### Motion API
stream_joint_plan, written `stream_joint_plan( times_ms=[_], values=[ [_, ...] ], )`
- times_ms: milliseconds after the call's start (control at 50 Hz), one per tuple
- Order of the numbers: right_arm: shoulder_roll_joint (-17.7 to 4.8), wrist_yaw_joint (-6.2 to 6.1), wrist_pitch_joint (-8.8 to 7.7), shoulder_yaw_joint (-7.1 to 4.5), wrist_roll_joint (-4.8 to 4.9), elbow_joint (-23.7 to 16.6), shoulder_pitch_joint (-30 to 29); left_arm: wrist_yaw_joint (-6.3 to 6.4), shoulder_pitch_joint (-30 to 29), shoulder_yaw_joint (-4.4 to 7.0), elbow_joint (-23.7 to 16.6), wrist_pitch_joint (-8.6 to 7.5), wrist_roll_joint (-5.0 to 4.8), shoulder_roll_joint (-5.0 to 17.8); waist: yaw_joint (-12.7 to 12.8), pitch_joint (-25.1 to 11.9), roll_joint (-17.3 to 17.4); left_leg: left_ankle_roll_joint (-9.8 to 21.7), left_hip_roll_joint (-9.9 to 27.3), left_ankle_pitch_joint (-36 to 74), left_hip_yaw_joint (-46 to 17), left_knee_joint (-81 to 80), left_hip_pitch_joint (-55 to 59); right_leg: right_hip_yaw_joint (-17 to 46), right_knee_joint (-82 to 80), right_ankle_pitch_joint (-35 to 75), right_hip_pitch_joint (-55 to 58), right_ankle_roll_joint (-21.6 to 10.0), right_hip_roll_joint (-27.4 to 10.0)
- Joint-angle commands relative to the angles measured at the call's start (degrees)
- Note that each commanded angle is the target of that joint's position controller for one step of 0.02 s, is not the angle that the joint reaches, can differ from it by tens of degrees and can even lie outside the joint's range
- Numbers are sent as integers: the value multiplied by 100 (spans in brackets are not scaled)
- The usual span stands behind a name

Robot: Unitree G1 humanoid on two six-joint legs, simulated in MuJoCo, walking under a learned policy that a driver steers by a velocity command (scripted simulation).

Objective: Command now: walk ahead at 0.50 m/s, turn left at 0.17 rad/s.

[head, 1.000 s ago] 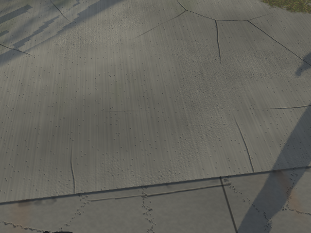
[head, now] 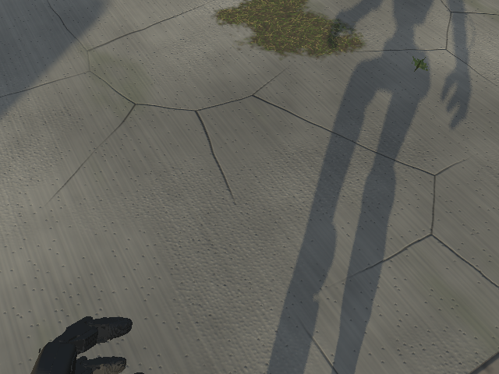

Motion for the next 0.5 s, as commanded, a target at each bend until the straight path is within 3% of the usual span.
stream_joint_plan(
  times_ms=[20, 40, 60, 80, 100, 120, 140, 160, 260, 320, 380, 420, 460, 480, 500],
  values=[
    [-509, -39, -84, -21, -185, -566, -418, 158, 2224, 572, 55, -48, 151, 1467, 1517, -1596, -225, 436, 505, 2116, -297, 2886, -2032, 1303, 94, 275, 3831, -651, -1292],
    [-62, -40, -176, 101, -67, -617, 306, 132, 2354, 600, 140, 22, 159, 1661, 1181, -2227, -1667, 174, -165, -1034, -254, 4538, -3845, 3542, -513, -970, 5037, -1365, -2364],
    [-692, -43, -196, -63, 56, -536, -55, 130, 2313, 477, 142, 32, 99, 1119, 1379, -1711, -914, 164, 97, -937, -715, 5156, -4372, 3566, -824, -1719, 4577, -1194, -2161],
    [-837, -32, -196, -135, 115, -671, -493, 140, 2003, 402, 166, 23, 57, 919, 1306, -988, -699, 181, 298, -410, -631, 5207, -4596, 2725, -953, -1571, 3926, -1013, -1981],
    [-747, -49, -168, -129, 69, -693, -684, 124, 1637, 352, 171, 4, 76, 783, 1119, -634, -407, 145, 500, 28, -528, 5046, -4394, 2163, -1139, -1130, 3250, -923, -1735],
    [-675, -59, -111, -153, -7, -696, -781, 98, 1359, 311, 188, -24, 105, 606, 963, -299, -331, 127, 621, 333, -522, 4822, -4232, 1685, -1374, -789, 2709, -860, -1508],
    [-552, -48, -44, -150, 7, -687, -629, 99, 1204, 320, 230, -73, 148, 599, 768, -237, -588, 80, 743, 547, -549, 4734, -3890, 1373, -1566, -504, 2302, -882, -1467],
    [-439, -45, 22, -138, 24, -650, -562, 97, 1096, 330, 277, -123, 142, 531, 687, -164, -555, 36, 777, 631, -537, 4658, -3723, 1107, -1725, -246, 2067, -902, -1408],
    [-228, -17, 136, -122, -35, -874, -1080, 179, 1121, 445, 577, -203, 153, 739, 659, 136, -176, -70, 792, 1664, -580, 3693, -4069, 21, -2005, 686, 2012, -879, -1363],
    [-133, 106, 92, -71, -34, -1031, -1604, 235, 1200, 493, 692, -154, 124, 896, 841, 272, -115, 10, 724, 2435, -291, 2675, -3859, -530, -2055, 723, 2088, -749, -1269],
    [-121, 205, 93, -46, -32, -1288, -2166, 264, 1469, 554, 858, -74, 47, 1055, 1041, 454, -44, 154, 675, 2471, -60, 2048, -3897, -780, -2006, 702, 2491, -669, -1420],
    [-194, 266, 96, -79, -73, -1455, -2355, 290, 1442, 585, 916, 29, -6, 1137, 1019, 535, -79, 270, 548, 2195, 145, 1710, -3834, -981, -1604, 1688, 2779, -539, -1453],
    [-371, 312, 105, -183, -124, -1531, -2124, 350, 1367, 632, 903, 130, -78, 1303, 812, 201, -303, 435, 198, 1718, 463, 1604, -3264, -1119, -806, 3448, 2997, -365, -1428],
    [-526, 315, 114, -278, -124, -1443, -1651, 378, 1295, 652, 874, 179, -124, 1362, 554, -112, -370, 552, -45, 1580, 609, 1509, -2660, -1176, -97, 4095, 2985, -263, -1343],
    [-790, 269, 119, -438, -120, -1242, -851, 391, 1195, 624, 828, 210, -167, 1297, 117, -539, -225, 729, -306, 2061, 655, 1075, -1579, -1300, 993, 3988, 2683, -67, -1108]
  ],
)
